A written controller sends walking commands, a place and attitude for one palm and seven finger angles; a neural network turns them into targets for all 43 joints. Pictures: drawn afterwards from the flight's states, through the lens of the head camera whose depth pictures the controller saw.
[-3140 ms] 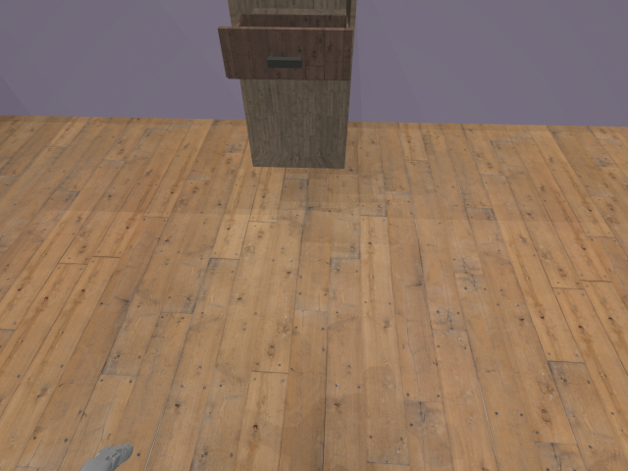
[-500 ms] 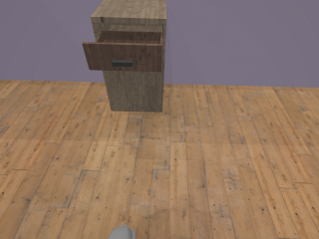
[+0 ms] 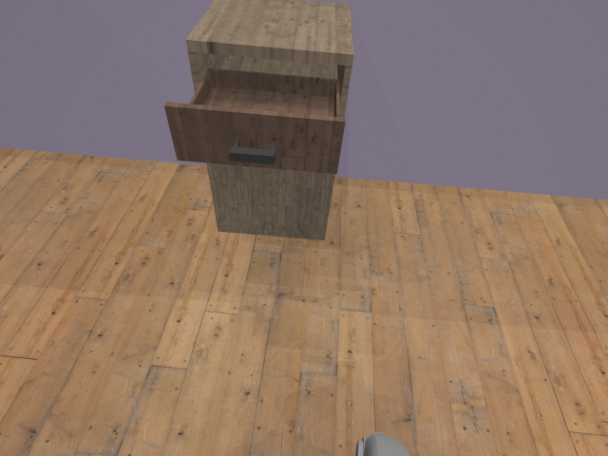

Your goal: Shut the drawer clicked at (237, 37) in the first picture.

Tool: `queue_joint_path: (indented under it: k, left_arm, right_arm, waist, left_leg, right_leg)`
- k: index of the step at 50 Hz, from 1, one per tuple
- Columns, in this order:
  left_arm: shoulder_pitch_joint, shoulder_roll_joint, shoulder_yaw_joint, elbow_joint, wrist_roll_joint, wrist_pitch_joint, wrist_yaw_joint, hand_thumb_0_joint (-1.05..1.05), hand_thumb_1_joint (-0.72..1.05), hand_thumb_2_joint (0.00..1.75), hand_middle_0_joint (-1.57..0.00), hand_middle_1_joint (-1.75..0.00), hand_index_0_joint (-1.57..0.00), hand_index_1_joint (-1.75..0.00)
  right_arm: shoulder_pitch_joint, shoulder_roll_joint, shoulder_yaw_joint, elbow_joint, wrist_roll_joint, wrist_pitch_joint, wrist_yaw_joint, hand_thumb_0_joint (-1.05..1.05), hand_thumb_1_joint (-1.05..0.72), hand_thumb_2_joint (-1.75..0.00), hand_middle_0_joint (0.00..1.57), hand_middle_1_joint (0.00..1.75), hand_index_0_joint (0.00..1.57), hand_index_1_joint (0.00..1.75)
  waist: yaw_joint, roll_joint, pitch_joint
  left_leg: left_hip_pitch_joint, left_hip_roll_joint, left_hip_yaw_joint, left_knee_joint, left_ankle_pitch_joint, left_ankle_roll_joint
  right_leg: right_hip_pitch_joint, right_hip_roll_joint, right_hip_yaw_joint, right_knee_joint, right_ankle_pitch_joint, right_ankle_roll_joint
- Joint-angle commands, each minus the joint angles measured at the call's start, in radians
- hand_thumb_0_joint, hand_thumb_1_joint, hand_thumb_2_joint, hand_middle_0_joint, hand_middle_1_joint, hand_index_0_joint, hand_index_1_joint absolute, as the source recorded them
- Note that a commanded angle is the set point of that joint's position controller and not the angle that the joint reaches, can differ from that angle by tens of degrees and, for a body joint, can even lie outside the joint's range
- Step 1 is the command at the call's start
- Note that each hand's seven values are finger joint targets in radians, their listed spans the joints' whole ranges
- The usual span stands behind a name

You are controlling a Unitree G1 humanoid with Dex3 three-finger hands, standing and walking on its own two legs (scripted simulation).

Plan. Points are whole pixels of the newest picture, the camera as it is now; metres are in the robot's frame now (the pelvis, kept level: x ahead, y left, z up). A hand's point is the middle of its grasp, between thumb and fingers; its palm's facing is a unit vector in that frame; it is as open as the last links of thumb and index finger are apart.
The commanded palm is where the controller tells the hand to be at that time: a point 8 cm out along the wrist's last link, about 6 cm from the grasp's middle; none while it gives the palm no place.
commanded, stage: walk to a spot facing it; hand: left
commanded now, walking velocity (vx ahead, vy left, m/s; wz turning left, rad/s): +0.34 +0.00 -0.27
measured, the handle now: (254, 150) +0.79 +0.19 -0.07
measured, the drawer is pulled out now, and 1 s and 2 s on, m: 0.30 0.30 0.30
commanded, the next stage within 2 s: turn to face it in 0.16 s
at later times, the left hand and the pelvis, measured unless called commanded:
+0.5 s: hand (254, 388) +0.25 +0.10 -0.16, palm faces -0.01 -0.97 -0.24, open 7.2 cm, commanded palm none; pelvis +0.17 -0.08 +0.00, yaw -2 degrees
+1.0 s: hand (229, 395) +0.25 +0.14 -0.18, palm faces +0.11 -0.98 -0.15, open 7.4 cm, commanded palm none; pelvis +0.27 -0.03 +0.00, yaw +3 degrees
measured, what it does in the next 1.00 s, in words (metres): walks ahead: right foot, then left foot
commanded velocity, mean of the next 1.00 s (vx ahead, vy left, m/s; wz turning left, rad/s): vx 0.22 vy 0.03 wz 0.06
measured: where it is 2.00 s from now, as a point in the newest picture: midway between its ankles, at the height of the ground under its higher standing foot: (319, 392)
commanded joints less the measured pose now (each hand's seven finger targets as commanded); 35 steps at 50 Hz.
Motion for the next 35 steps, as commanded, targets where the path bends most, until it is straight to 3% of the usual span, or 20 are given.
queue_joint_path:
  k: [1,6,8,9,10,11,12,13,14,15,16,18,19,21,25,28,30,33,35]
  left_arm:
    - [-0.027,0.006,-0.007,-0.058,0.001,0.005,-0.014,0.00,0.90,0.90,-0.20,-0.30,-0.20,-0.30]
    - [-0.169,0.012,-0.010,-0.111,-0.006,-0.005,-0.016,0.00,0.90,0.90,-0.20,-0.30,-0.20,-0.30]
    - [-0.167,0.021,-0.007,-0.115,-0.005,-0.012,-0.013,0.00,0.90,0.90,-0.20,-0.30,-0.20,-0.30]
    - [-0.112,0.029,-0.005,-0.104,-0.004,-0.016,-0.012,0.00,0.90,0.90,-0.20,-0.30,-0.20,-0.30]
    - [-0.015,0.049,0.003,-0.075,-0.001,-0.024,-0.010,0.00,0.90,0.90,-0.20,-0.30,-0.20,-0.30]
    - [0.125,0.084,0.015,-0.027,0.005,-0.036,-0.005,0.00,0.90,0.90,-0.20,-0.30,-0.20,-0.30]
    - [0.236,0.187,0.040,0.001,0.011,-0.051,0.007,0.00,0.90,0.90,-0.20,-0.30,-0.20,-0.30]
    - [0.271,0.269,0.049,0.002,-0.012,-0.050,0.015,0.00,0.90,0.90,-0.20,-0.30,-0.20,-0.30]
    - [0.211,0.241,0.044,-0.013,-0.024,-0.041,0.023,0.00,0.90,0.90,-0.20,-0.30,-0.20,-0.30]
    - [0.118,0.205,0.031,-0.028,-0.022,-0.041,0.024,0.00,0.90,0.90,-0.20,-0.30,-0.20,-0.30]
    - [0.041,0.160,0.014,-0.051,-0.024,-0.042,0.025,0.00,0.90,0.90,-0.20,-0.30,-0.20,-0.30]
    - [-0.031,0.091,-0.007,-0.062,-0.020,-0.050,0.032,0.00,0.90,0.90,-0.20,-0.30,-0.20,-0.30]
    - [-0.050,0.079,-0.016,-0.064,-0.019,-0.052,0.034,0.00,0.90,0.90,-0.20,-0.30,-0.20,-0.30]
    - [-0.063,0.058,-0.025,-0.060,-0.016,-0.049,0.036,0.00,0.90,0.90,-0.20,-0.30,-0.20,-0.30]
    - [-0.037,0.064,-0.025,-0.047,-0.012,-0.036,0.037,0.00,0.90,0.90,-0.20,-0.30,-0.20,-0.30]
    - [0.029,0.086,-0.013,-0.019,-0.010,-0.037,0.032,0.00,0.90,0.90,-0.20,-0.30,-0.20,-0.30]
    - [0.056,0.101,-0.004,-0.010,-0.006,-0.038,0.031,0.00,0.90,0.90,-0.20,-0.30,-0.20,-0.30]
    - [0.088,0.114,0.006,0.004,-0.002,-0.037,0.031,0.00,0.90,0.90,-0.20,-0.30,-0.20,-0.30]
    - [0.085,0.119,0.007,0.011,-0.005,-0.034,0.029,0.00,0.90,0.90,-0.20,-0.30,-0.20,-0.30]
  right_arm:
    - [0.101,-0.093,-0.011,-0.009,0.004,-0.016,-0.002,0.00,-0.90,-0.90,0.20,0.30,0.20,0.30]
    - [0.163,-0.123,-0.020,0.023,-0.009,-0.006,-0.002,0.00,-0.90,-0.90,0.20,0.30,0.20,0.30]
    - [0.174,-0.126,-0.022,0.034,-0.013,0.001,-0.002,0.00,-0.90,-0.90,0.20,0.30,0.20,0.30]
    - [0.155,-0.140,-0.022,0.033,-0.012,0.004,-0.003,0.00,-0.90,-0.90,0.20,0.30,0.20,0.30]
    - [0.146,-0.143,-0.021,0.030,-0.009,0.005,-0.003,0.00,-0.90,-0.90,0.20,0.30,0.20,0.30]
    - [0.136,-0.134,-0.018,0.031,-0.003,0.005,0.002,0.00,-0.90,-0.90,0.20,0.30,0.20,0.30]
    - [0.183,-0.086,-0.011,0.019,0.008,0.004,0.012,0.00,-0.90,-0.90,0.20,0.30,0.20,0.30]
    - [0.216,-0.053,-0.001,-0.006,0.014,0.012,0.010,0.00,-0.90,-0.90,0.20,0.30,0.20,0.30]
    - [0.154,-0.078,-0.010,-0.009,0.013,0.022,0.000,0.00,-0.90,-0.90,0.20,0.30,0.20,0.30]
    - [0.125,-0.051,-0.011,-0.001,0.014,0.024,0.003,0.00,-0.90,-0.90,0.20,0.30,0.20,0.30]
    - [0.110,-0.046,-0.010,0.008,0.010,0.035,0.003,0.00,-0.90,-0.90,0.20,0.30,0.20,0.30]
    - [0.153,-0.015,-0.006,0.028,0.001,0.061,0.002,0.00,-0.90,-0.90,0.20,0.30,0.20,0.30]
    - [0.186,-0.003,-0.001,0.045,-0.002,0.073,0.002,0.00,-0.90,-0.90,0.20,0.30,0.20,0.30]
    - [0.211,0.007,0.003,0.055,-0.003,0.090,0.000,0.00,-0.90,-0.90,0.20,0.30,0.20,0.30]
    - [0.151,0.017,0.008,0.035,-0.003,0.097,0.004,0.00,-0.90,-0.90,0.20,0.30,0.20,0.30]
    - [0.067,-0.006,0.002,0.004,-0.006,0.087,0.017,0.00,-0.90,-0.90,0.20,0.30,0.20,0.30]
    - [0.021,-0.018,0.000,-0.018,-0.008,0.079,0.022,0.00,-0.90,-0.90,0.20,0.30,0.20,0.30]
    - [0.000,-0.023,-0.002,-0.034,-0.006,0.068,0.027,0.00,-0.90,-0.90,0.20,0.30,0.20,0.30]
    - [0.022,-0.016,0.003,-0.030,-0.006,0.061,0.026,0.00,-0.90,-0.90,0.20,0.30,0.20,0.30]
  waist:
    - [-0.026,0.169,0.115]
    - [-0.072,0.148,0.138]
    - [-0.064,0.136,0.132]
    - [-0.033,0.140,0.101]
    - [0.011,0.104,0.042]
    - [0.073,0.054,-0.035]
    - [0.100,-0.147,-0.174]
    - [0.065,-0.294,-0.251]
    - [0.065,-0.127,-0.192]
    - [0.035,-0.113,-0.133]
    - [0.002,-0.031,-0.071]
    - [-0.056,0.007,-0.027]
    - [-0.080,-0.021,-0.022]
    - [-0.096,-0.042,-0.029]
    - [-0.069,-0.040,-0.010]
    - [-0.021,-0.043,0.023]
    - [-0.002,-0.032,0.035]
    - [0.009,-0.021,0.034]
    - [-0.008,-0.020,0.039]
  left_leg:
    - [-0.034,0.270,-0.114,-0.206,0.257,0.095]
    - [0.062,0.311,-0.084,-0.153,0.337,0.093]
    - [0.065,0.320,-0.076,-0.091,0.425,0.084]
    - [0.063,0.318,-0.055,-0.021,0.513,0.077]
    - [0.040,0.294,-0.033,0.107,0.575,0.058]
    - [-0.041,0.237,0.003,0.296,0.531,0.023]
    - [-0.256,0.139,0.040,0.598,0.182,-0.020]
    - [-0.411,0.022,-0.046,0.893,-0.331,-0.051]
    - [-0.438,0.059,-0.166,0.971,-0.323,-0.033]
    - [-0.426,0.096,-0.174,0.986,-0.241,-0.035]
    - [-0.407,0.118,-0.189,0.973,-0.173,-0.042]
    - [-0.340,0.133,-0.196,0.895,-0.085,-0.053]
    - [-0.324,0.132,-0.195,0.857,-0.063,-0.063]
    - [-0.293,0.126,-0.184,0.757,-0.050,-0.078]
    - [-0.286,0.114,-0.152,0.567,-0.053,-0.088]
    - [-0.341,0.112,-0.138,0.465,-0.078,-0.081]
    - [-0.364,0.112,-0.137,0.413,-0.124,-0.071]
    - [-0.343,0.106,-0.126,0.325,-0.175,-0.058]
    - [-0.256,0.088,-0.098,0.232,-0.140,-0.053]
  right_leg:
    - [-0.058,-0.020,-0.017,-0.164,0.085,0.002]
    - [0.005,0.010,-0.057,-0.419,0.028,-0.036]
    - [0.089,0.043,-0.077,-0.477,-0.015,-0.058]
    - [0.171,0.068,-0.093,-0.498,-0.025,-0.072]
    - [0.318,0.095,-0.106,-0.553,0.004,-0.083]
    - [0.523,0.106,-0.103,-0.598,0.056,-0.093]
    - [0.768,-0.120,0.179,-0.645,0.111,-0.158]
    - [0.830,-0.324,0.515,-0.779,0.305,-0.251]
    - [0.750,-0.316,0.443,-0.811,0.312,-0.269]
    - [0.618,-0.278,0.367,-0.827,0.266,-0.239]
    - [0.493,-0.246,0.284,-0.849,0.241,-0.209]
    - [0.350,-0.183,0.116,-0.882,0.290,-0.163]
    - [0.313,-0.163,0.054,-0.892,0.311,-0.149]
    - [0.283,-0.138,-0.010,-0.910,0.272,-0.148]
    - [0.300,-0.138,-0.005,-0.950,0.101,-0.163]
    - [0.378,-0.173,0.059,-0.991,-0.098,-0.179]
    - [0.422,-0.205,0.100,-0.993,-0.173,-0.196]
    - [0.468,-0.233,0.123,-0.968,-0.195,-0.212]
    - [0.431,-0.206,0.077,-0.933,-0.213,-0.191]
